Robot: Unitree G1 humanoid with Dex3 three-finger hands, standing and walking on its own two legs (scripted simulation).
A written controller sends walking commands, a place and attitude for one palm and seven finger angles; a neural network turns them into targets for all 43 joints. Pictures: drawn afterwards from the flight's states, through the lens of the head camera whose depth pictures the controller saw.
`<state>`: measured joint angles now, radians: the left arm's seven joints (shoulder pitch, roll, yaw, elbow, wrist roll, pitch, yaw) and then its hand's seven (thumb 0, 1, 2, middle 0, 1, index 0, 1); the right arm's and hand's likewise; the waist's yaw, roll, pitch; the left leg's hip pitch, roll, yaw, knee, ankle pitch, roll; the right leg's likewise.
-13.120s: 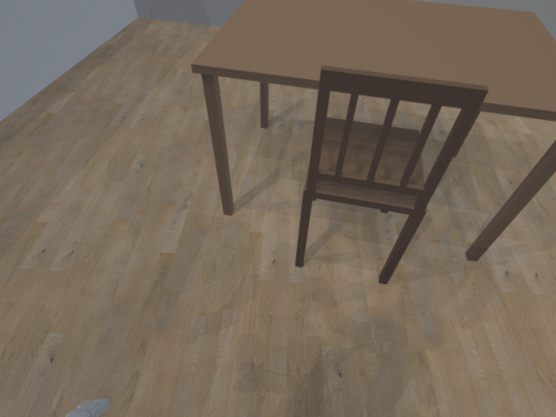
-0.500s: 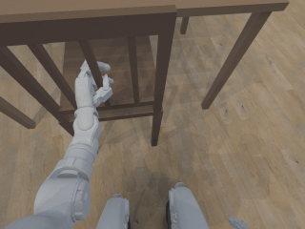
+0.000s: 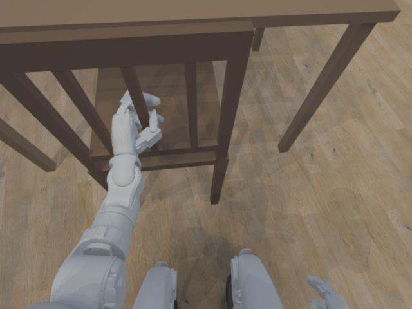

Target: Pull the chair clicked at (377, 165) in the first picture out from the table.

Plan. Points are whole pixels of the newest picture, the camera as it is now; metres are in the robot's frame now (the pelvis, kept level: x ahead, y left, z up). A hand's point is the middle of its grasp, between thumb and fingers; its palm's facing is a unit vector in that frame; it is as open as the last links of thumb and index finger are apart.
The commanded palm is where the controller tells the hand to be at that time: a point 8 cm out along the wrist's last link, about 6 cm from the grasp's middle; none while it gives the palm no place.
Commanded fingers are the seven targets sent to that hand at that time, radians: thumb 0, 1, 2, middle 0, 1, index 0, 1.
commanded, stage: step backward, pulling the chair out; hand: left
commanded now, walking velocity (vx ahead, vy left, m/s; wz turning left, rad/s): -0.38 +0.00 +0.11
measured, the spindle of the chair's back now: (143, 115) +0.48 +0.11 +0.04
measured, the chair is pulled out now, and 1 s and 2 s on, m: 0.03 0.12 0.13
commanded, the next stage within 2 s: none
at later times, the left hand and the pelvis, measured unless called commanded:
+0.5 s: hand (151, 138) +0.42 +0.09 +0.05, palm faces -0.12 -0.98 -0.14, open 5.0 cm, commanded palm +0.40 +0.15 +0.05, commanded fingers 0.00 0.90 0.90 -0.50 -1.45 -0.50 -1.45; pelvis +0.01 +0.02 +0.11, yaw -3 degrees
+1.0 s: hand (149, 168) +0.36 +0.09 +0.05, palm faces -0.05 -0.98 -0.18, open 5.1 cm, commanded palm +0.35 +0.15 +0.05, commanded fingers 0.00 0.90 0.90 -0.50 -1.45 -0.50 -1.45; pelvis -0.04 -0.01 +0.11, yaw -1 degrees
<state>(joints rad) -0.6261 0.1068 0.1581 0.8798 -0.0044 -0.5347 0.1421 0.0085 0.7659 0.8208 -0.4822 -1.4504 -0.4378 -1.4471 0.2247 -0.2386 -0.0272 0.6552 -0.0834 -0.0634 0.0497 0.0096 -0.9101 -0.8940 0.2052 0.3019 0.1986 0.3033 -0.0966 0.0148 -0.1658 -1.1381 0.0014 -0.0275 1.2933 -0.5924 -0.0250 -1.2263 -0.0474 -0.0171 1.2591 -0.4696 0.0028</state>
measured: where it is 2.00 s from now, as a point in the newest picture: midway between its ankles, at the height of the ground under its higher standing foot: outside the picture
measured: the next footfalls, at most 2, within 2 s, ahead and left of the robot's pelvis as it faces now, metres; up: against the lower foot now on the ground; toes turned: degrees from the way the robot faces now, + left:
none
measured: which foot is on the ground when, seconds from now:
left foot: down 0.00-1.00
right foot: down 0.00-1.00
